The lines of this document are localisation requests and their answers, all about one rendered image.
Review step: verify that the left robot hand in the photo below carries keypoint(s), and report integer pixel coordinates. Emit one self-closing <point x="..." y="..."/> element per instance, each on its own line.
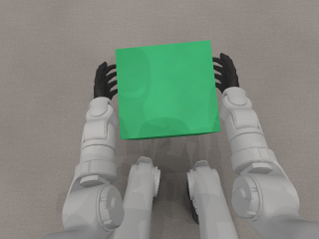
<point x="102" y="87"/>

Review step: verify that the robot right upper arm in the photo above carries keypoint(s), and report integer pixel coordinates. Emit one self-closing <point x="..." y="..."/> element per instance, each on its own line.
<point x="270" y="204"/>

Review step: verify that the carton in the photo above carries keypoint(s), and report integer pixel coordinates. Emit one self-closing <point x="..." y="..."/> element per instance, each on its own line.
<point x="166" y="91"/>

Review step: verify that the robot left shin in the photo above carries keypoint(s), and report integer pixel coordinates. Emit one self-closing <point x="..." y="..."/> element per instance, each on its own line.
<point x="142" y="159"/>

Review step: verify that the robot left upper arm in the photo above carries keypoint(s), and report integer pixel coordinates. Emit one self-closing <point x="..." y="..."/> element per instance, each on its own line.
<point x="91" y="213"/>

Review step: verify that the right robot forearm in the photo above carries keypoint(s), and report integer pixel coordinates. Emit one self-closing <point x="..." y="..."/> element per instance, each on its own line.
<point x="250" y="153"/>

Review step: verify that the robot right foot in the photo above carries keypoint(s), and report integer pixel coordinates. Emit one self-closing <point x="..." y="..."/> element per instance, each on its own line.
<point x="194" y="215"/>

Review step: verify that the left robot forearm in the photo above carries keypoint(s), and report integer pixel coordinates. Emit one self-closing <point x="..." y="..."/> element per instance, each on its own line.
<point x="98" y="147"/>

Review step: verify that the right robot hand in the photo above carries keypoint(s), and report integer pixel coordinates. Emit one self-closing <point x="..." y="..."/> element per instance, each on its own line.
<point x="228" y="77"/>

